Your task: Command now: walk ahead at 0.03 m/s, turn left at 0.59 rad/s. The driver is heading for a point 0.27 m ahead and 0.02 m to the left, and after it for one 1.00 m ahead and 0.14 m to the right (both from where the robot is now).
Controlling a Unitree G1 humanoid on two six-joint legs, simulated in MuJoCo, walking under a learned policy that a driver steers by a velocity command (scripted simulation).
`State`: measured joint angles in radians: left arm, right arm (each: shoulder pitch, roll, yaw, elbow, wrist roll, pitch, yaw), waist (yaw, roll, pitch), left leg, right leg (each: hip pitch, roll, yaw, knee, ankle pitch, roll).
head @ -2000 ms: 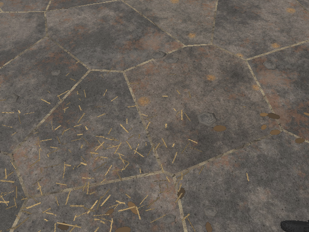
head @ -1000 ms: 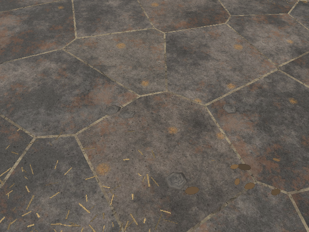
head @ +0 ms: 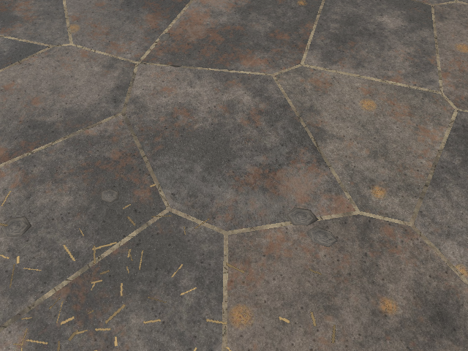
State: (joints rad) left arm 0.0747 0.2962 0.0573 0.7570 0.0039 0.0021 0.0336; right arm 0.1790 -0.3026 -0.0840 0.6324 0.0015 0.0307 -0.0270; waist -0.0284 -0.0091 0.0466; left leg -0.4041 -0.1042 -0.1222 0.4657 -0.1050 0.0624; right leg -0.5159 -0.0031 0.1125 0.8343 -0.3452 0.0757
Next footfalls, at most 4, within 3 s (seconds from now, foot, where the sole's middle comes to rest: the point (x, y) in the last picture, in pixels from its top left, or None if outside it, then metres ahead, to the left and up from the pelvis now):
0.12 right None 0.08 -0.15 -0.77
0.54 left None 0.13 0.14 -0.77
1.00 right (270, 336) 0.47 -0.10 -0.77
1.52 left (200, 299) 0.58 0.09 -0.77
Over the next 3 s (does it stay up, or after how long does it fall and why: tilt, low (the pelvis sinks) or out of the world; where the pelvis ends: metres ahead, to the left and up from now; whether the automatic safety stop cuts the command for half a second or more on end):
stays up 0.98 -0.22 0.00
